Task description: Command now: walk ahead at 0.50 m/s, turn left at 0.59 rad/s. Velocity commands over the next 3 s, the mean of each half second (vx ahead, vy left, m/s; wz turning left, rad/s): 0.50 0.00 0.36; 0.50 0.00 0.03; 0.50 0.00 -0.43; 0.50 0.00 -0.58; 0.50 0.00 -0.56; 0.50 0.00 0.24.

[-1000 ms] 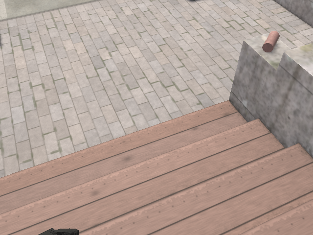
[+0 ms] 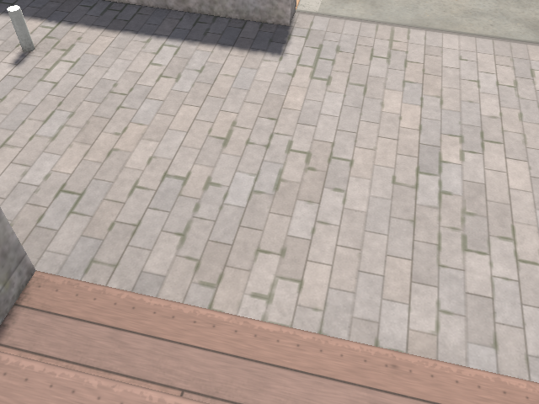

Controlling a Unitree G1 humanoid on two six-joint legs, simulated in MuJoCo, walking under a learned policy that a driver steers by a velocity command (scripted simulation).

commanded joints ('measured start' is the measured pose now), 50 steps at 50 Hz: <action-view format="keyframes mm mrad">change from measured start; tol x32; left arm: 1 -40 97 28 -89 -12 -10 -29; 9 -14 95 34 -104 -31 7 -84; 14 585 235 78 136 -51 23 -123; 50 90 10 12 -28 7 34 -73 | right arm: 1 44 -103 -32 -76 34 -28 -24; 14 380 -3 6 -14 46 -26 -3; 17 -118 -83 5 -164 67 -25 -53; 34 -453 -22 7 -251 14 -59 69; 40 176 -172 -47 -57 45 -64 80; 50 -75 -119 -20 6 9 -81 -3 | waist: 1 3 93 8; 9 -7 164 53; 15 77 -445 -107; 34 125 -47 120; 40 -99 327 -240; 50 56 116 16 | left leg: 1 155 274 -422 -32 104 251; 10 -100 133 -299 319 -101 88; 14 -792 -30 -82 1518 -512 -105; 25 -458 213 91 322 543 -69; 34 -509 168 140 162 295 -31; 39 608 435 -258 -59 414 255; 50 -206 250 111 -160 90 71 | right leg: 1 -175 -17 126 -109 63 -34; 11 597 -14 -16 -581 113 -100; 14 1109 -301 507 -439 3 -274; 16 936 -324 697 -746 -635 -300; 19 416 -204 407 -680 -573 -258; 37 524 -79 54 -282 537 -228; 40 -109 139 85 481 -671 -121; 50 248 49 -67 -339 302 -149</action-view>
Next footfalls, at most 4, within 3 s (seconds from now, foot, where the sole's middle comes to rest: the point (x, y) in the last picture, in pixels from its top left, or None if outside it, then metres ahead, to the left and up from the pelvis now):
0.22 right None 0.28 -0.21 -0.89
0.74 left None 0.48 0.07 -0.89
1.18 right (311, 365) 0.73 -0.14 -1.02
1.70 left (253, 287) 1.09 0.04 -1.16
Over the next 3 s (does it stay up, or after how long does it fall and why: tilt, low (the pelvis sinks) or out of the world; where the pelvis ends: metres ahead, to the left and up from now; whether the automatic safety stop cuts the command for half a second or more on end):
stays up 1.56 -0.30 -0.37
